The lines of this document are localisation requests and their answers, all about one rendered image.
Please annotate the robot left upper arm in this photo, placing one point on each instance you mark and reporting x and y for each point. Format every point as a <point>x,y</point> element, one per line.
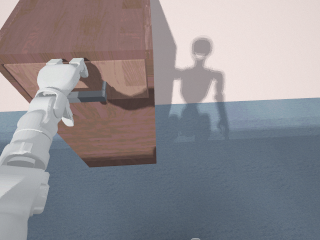
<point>23,192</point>

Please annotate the handle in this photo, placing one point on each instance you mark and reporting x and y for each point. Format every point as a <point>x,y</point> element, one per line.
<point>89,96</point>

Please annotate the cabinet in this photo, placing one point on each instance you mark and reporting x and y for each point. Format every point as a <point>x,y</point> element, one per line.
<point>115,132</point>

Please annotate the left robot hand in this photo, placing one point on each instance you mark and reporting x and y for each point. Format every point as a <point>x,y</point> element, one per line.
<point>64,78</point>

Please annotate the drawer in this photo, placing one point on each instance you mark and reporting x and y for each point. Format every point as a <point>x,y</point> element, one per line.
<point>124,78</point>

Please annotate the robot left forearm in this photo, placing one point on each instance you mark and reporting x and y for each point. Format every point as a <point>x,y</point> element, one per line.
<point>33,137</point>

